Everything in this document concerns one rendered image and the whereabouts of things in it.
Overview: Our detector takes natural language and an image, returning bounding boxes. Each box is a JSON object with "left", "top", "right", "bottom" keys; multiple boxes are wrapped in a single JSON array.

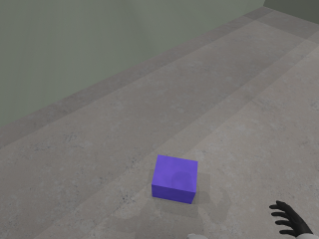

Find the right robot hand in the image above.
[{"left": 269, "top": 200, "right": 313, "bottom": 238}]

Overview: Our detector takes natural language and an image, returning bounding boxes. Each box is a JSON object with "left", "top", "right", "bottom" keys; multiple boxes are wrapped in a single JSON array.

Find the carton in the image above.
[{"left": 152, "top": 154, "right": 198, "bottom": 204}]

